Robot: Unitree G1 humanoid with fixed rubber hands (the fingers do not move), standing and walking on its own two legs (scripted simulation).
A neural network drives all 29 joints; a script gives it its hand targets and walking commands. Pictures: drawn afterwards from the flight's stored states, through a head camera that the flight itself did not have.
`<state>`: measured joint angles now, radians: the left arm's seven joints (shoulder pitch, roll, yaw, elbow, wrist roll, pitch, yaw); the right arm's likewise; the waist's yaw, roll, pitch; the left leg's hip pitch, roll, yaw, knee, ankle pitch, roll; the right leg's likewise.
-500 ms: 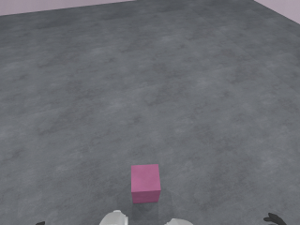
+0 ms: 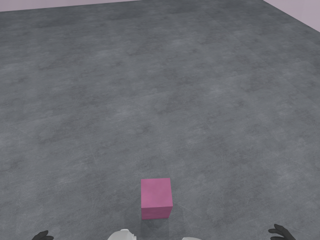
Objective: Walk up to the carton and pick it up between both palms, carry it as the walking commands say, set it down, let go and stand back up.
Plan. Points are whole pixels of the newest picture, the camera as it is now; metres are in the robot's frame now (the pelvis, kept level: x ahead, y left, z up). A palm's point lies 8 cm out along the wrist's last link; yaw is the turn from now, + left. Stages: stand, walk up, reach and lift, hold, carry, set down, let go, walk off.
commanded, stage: walk up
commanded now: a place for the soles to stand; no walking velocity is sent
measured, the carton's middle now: (155, 199) +0.40 -0.01 -0.61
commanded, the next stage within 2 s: reach and lift in 0.92 s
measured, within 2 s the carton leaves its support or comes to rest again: neither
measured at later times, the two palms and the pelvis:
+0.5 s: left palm out of the picture +0.10 +0.32 -0.10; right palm out of the picture +0.11 -0.31 -0.06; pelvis +0.00 +0.01 +0.01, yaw +0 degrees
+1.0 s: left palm out of the picture +0.12 +0.31 -0.09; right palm out of the picture +0.14 -0.29 -0.06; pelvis +0.01 +0.01 +0.01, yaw +0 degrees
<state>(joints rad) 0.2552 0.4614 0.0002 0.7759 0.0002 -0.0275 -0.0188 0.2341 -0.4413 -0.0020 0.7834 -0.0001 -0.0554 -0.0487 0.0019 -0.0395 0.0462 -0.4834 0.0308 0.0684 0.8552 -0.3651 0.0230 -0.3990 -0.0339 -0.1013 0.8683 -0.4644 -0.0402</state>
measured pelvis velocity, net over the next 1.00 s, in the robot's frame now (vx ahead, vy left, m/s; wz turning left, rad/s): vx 0.01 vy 0.01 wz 0.00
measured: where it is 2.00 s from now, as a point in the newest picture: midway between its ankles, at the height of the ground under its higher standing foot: outside the picture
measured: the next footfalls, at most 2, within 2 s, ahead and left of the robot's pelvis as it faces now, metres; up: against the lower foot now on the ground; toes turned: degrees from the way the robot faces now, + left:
none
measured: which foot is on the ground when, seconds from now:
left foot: down 0.00-1.00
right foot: down 0.00-1.00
